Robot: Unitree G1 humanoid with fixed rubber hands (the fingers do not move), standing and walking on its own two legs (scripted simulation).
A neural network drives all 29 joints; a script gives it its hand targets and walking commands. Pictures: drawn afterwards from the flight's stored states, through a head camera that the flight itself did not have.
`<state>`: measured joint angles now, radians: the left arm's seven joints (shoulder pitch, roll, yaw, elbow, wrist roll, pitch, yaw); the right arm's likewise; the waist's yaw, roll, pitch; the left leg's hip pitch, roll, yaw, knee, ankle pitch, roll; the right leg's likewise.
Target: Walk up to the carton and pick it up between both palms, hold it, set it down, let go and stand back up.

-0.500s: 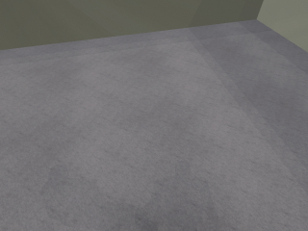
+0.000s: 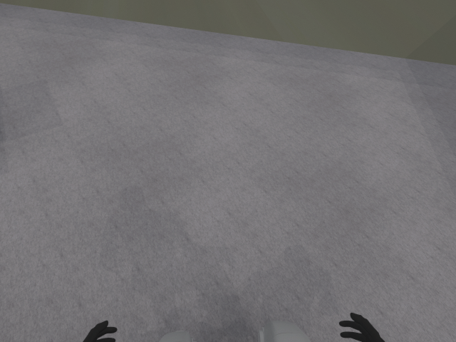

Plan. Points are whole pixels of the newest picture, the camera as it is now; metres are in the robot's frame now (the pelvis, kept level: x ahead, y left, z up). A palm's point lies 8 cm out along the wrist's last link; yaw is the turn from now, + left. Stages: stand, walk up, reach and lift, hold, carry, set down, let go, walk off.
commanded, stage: walk up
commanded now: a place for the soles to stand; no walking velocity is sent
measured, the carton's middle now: out of the picture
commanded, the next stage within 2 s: none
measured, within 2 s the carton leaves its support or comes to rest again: neither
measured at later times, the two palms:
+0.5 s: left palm out of the picture +0.03 +0.34 -0.10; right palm (255, 218) +0.38 -0.07 -0.10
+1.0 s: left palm out of the picture +0.31 +0.58 -0.09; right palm (180, 207) +0.44 +0.12 -0.13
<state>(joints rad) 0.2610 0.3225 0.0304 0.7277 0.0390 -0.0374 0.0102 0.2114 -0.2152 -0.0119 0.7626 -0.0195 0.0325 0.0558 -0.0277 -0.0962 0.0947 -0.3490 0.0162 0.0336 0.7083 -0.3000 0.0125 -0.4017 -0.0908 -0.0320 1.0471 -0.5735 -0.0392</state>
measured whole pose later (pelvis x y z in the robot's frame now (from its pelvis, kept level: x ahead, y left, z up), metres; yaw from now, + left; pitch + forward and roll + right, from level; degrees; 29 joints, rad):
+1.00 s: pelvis +0.32 +0.32 +0.00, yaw +31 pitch -2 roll +2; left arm 0.27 0.17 0.02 0.75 0.05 -0.05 0.02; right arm 0.39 -0.21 -0.03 0.88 -0.03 -0.01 0.03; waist -0.09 0.00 0.01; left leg -0.17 -0.13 0.08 0.60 -0.39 0.11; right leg -0.56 -0.08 -0.04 0.80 -0.22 -0.03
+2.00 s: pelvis +0.54 +0.72 +0.01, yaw +38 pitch -4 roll +2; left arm 0.42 0.12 0.02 0.76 0.02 -0.08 0.08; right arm 0.26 -0.29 -0.06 0.87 -0.07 0.07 0.06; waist -0.03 0.10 0.04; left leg -0.60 0.05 0.02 1.26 -0.33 -0.07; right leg -0.29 -0.08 -0.08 0.68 -0.32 -0.01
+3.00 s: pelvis +0.61 +1.15 -0.01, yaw +36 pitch -2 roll -2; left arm 0.38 0.20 0.04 0.71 0.05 -0.05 0.08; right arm 0.17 -0.27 -0.04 0.75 -0.04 0.09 0.07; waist 0.02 0.09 0.11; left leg -0.54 0.15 0.00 0.84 -0.22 -0.04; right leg -0.23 -0.14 -0.04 0.74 -0.46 0.10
